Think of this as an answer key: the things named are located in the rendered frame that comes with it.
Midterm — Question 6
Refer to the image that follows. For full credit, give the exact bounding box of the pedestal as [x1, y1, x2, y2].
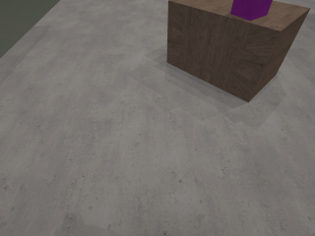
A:
[166, 0, 311, 102]

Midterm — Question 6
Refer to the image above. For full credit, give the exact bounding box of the carton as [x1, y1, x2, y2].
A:
[230, 0, 273, 21]

